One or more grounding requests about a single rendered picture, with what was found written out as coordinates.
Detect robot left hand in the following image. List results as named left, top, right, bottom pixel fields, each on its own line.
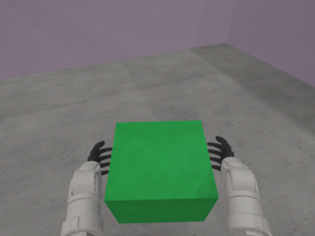
left=88, top=141, right=112, bottom=176

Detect carton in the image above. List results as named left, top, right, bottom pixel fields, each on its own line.
left=104, top=120, right=219, bottom=224

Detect robot right hand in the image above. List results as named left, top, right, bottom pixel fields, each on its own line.
left=207, top=136, right=234, bottom=171

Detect left robot forearm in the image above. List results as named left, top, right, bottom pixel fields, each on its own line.
left=60, top=160, right=103, bottom=236

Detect right robot forearm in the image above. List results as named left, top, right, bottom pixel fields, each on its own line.
left=220, top=156, right=273, bottom=236

